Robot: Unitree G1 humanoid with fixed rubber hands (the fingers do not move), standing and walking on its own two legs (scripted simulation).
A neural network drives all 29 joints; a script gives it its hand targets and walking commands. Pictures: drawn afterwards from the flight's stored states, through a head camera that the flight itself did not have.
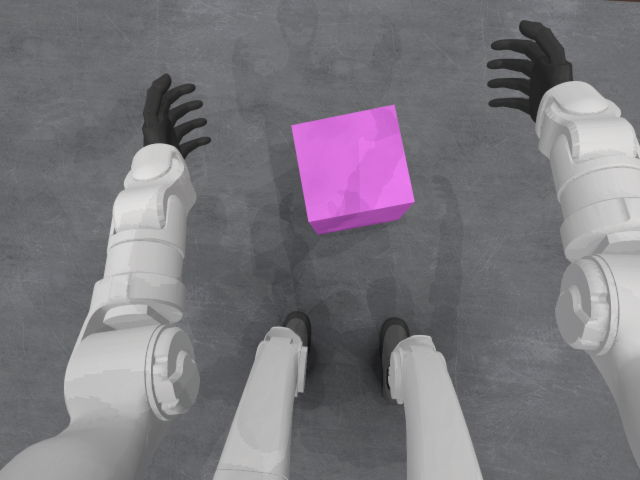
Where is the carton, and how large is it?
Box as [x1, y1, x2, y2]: [291, 105, 414, 234]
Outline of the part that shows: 394,105 291,125 308,221 318,234 398,219 414,201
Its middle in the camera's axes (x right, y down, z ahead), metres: +0.07 -0.14 +0.89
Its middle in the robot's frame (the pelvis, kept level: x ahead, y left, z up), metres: +0.56 +0.02 -0.54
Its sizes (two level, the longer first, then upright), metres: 0.210 0.200 0.250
